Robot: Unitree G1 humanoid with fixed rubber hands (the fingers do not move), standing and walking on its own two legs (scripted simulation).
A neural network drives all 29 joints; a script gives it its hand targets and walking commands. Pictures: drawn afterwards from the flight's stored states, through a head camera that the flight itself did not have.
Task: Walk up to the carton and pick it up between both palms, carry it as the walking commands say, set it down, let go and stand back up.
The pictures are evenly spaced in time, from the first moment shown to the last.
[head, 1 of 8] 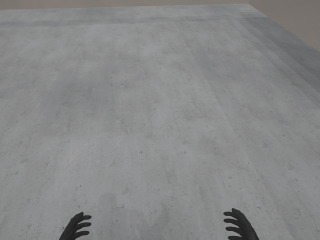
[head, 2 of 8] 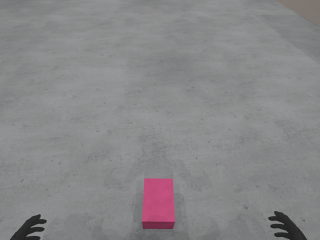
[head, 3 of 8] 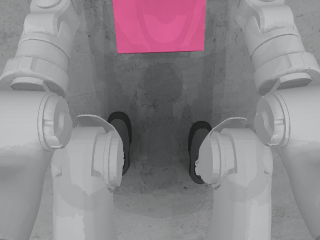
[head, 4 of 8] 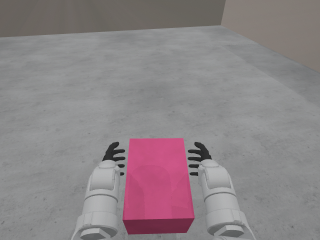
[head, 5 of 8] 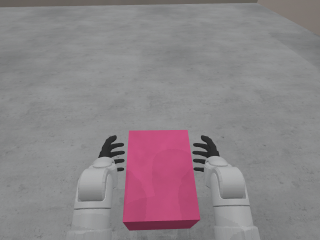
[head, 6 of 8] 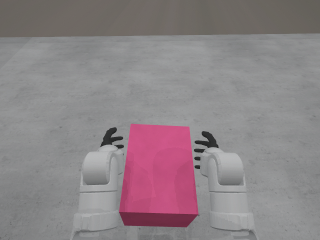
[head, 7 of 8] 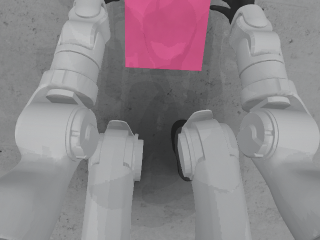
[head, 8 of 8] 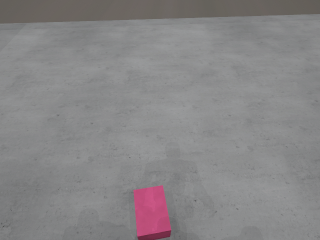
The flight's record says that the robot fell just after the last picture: no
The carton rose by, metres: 0.70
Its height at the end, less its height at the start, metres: +0.00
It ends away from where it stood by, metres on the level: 1.78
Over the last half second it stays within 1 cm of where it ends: yes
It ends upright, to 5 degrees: yes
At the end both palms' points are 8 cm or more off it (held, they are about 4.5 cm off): yes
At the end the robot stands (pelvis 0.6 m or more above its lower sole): yes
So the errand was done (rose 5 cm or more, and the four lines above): yes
